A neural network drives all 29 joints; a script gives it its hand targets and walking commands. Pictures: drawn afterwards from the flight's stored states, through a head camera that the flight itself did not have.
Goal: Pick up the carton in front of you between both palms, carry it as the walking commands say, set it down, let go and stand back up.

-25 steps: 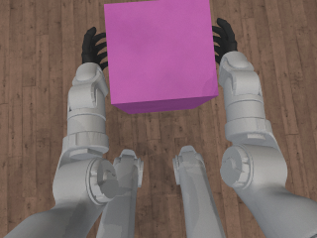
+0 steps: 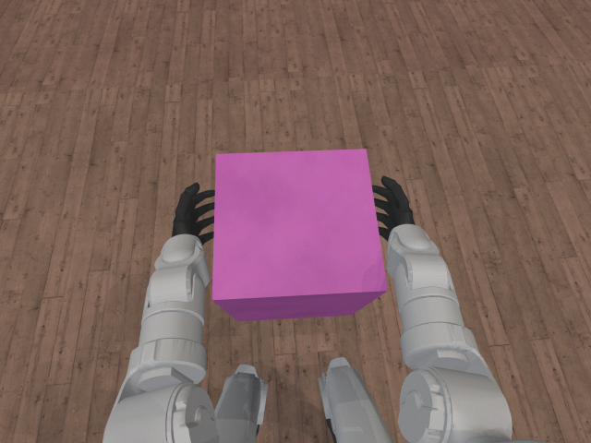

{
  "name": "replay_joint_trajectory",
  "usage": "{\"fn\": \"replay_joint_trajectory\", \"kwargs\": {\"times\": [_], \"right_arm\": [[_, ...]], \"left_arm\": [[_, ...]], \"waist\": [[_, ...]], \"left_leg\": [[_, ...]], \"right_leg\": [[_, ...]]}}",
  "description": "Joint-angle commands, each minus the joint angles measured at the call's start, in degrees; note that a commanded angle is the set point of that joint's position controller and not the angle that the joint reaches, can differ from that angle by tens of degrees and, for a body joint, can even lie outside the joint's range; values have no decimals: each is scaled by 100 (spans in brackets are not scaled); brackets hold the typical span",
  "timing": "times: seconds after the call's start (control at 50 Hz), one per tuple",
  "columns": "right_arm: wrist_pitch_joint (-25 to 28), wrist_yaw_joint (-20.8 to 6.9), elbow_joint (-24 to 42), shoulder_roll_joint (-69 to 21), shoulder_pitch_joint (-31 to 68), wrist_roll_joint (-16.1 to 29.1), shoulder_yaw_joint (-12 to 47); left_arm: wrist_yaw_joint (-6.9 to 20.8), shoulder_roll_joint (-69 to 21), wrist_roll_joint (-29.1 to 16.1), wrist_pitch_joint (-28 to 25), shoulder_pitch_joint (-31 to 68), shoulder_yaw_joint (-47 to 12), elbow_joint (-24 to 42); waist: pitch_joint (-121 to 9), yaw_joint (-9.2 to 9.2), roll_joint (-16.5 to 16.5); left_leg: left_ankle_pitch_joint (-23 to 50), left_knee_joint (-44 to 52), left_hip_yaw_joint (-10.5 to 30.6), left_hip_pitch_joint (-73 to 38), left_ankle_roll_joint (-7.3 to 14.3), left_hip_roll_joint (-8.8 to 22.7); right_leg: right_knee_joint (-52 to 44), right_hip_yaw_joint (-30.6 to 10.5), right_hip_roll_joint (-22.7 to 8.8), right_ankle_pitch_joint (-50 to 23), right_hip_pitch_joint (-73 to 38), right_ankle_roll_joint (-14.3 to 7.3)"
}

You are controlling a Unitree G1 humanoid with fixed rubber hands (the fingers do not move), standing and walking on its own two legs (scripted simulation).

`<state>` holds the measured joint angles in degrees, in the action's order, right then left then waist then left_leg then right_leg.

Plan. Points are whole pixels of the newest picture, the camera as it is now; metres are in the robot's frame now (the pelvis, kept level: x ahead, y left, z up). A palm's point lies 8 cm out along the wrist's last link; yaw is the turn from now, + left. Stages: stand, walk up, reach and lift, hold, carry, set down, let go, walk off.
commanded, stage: reach and lift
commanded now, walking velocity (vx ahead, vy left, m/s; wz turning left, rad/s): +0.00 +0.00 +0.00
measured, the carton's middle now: (293, 246) +0.41 -0.01 -0.11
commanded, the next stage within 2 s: hold in 1.60 s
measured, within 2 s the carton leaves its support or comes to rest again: neither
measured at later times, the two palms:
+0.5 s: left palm (136, 227) +0.35 +0.15 +0.11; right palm (439, 221) +0.35 -0.15 +0.11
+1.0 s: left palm (115, 224) +0.34 +0.15 +0.15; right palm (458, 218) +0.33 -0.15 +0.15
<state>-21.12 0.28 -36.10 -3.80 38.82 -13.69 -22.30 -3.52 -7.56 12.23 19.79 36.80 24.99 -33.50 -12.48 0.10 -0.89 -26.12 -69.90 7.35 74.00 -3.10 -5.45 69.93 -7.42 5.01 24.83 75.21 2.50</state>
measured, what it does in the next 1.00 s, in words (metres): rises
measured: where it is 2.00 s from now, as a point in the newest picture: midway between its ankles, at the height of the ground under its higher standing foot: outside the picture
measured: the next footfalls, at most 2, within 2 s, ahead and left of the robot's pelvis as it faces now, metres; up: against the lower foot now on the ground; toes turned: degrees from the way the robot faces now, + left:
none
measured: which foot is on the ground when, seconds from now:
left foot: down 0.00-1.00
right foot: down 0.00-1.00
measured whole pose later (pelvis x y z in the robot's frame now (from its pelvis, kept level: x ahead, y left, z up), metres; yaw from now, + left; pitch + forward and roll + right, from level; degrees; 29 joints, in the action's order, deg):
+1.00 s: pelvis +0.04 +0.00 +0.12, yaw +0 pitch -3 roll +0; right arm -35.9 -0.4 -21.5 -9.6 18.4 -17.4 -17.0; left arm 0.4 -9.8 17.4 35.0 19.0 17.7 -22.1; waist -0.3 0.0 -0.2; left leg -13.1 -26.5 8.5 10.2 -1.2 -2.3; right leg 26.2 -8.2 2.2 12.0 11.0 1.3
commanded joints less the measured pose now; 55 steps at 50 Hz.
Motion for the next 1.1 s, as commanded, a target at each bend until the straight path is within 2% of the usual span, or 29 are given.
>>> {"fn": "replay_joint_trajectory", "kwargs": {"times": [0.0,0.26,0.4,0.52,0.62,0.68,0.72,0.86,1.08], "right_arm": [[138,-1329,-104,-6209,2951,909,3218],[-48,-1326,385,-6239,1429,905,3652],[-389,-1310,911,-6165,705,1054,3983],[-860,-1318,1527,-6049,299,1218,4286],[-1215,-1376,1441,-5951,209,1079,3911],[-1271,-1434,1270,-5900,487,964,3622],[-1254,-1479,1293,-5976,758,985,3634],[-1239,-1523,1377,-6098,1201,1026,3752],[-1378,-1459,1613,-6037,819,1046,3812]], "left_arm": [[1439,-6058,-828,-28,3174,-3489,-306],[1522,-5973,-792,158,1575,-3903,73],[1592,-5869,-862,530,792,-4183,496],[1663,-5842,-1024,987,331,-4446,973],[1731,-5662,-888,1334,308,-4123,976],[1786,-5623,-765,1396,579,-3847,813],[1823,-5705,-790,1384,850,-3857,838],[1862,-5819,-842,1377,1266,-3949,901],[1844,-5653,-848,1498,922,-3974,1128]], "waist": [[-3807,35,116],[-2486,21,112],[-1761,2,130],[-1034,16,71],[-67,22,64],[272,1,37],[201,0,25],[-232,-5,35],[-295,-26,100]], "left_leg": [[1366,1224,-682,-2407,119,-376],[2199,2899,-382,-4356,180,-193],[2734,3802,-331,-5494,187,-113],[2811,4470,-291,-6345,185,-48],[2021,4840,-315,-6390,197,-8],[1506,4896,-344,-6280,226,8],[1379,4872,-359,-6296,245,21],[1506,4824,-378,-6490,251,24],[2056,4935,-402,-6756,220,-23]], "right_leg": [[-1165,681,362,-1521,-3166,-143],[-2814,391,207,-2332,-5058,-172],[-3734,362,129,-2865,-6106,-127],[-4430,353,71,-2790,-6717,-115],[-4795,384,65,-1967,-6732,-149],[-4837,425,58,-1440,-6646,-180],[-4808,447,55,-1304,-6678,-196],[-4746,466,52,-1443,-6877,-174],[-4881,430,69,-2011,-7162,-124]]}}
